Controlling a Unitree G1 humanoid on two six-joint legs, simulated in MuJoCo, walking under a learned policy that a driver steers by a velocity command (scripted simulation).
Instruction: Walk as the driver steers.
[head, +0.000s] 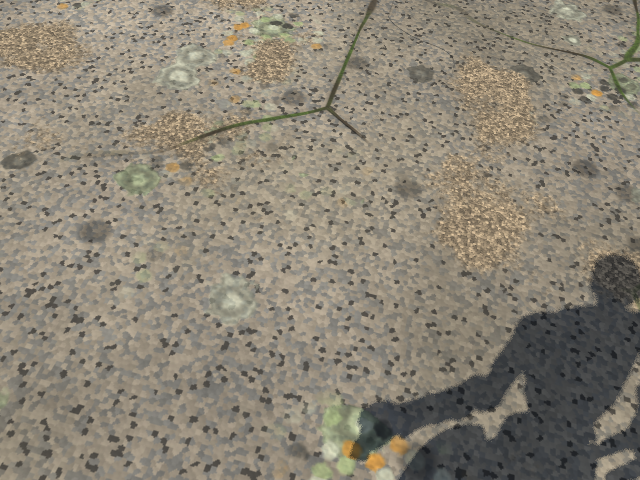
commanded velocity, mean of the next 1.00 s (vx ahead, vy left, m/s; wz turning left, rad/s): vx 0.24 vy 0.00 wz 0.28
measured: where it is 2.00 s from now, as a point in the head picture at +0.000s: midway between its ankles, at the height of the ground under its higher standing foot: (221, 348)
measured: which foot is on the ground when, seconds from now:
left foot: down 0.00-0.46, up 0.48-0.92, down 0.94-1.00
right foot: up 0.00-0.44, down 0.46-0.94, up 0.96-1.00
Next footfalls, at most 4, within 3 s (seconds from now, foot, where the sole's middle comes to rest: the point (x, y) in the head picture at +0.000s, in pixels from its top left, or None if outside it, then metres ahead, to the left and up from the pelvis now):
0.46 right None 0.07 -0.11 -0.78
0.94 left None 0.32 0.16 -0.78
1.48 right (266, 386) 0.67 0.09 -0.78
2.02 left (185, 284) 0.94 0.31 -0.78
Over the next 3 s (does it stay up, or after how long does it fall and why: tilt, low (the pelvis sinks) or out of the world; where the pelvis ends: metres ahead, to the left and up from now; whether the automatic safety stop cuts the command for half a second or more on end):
stays up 1.24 0.07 0.00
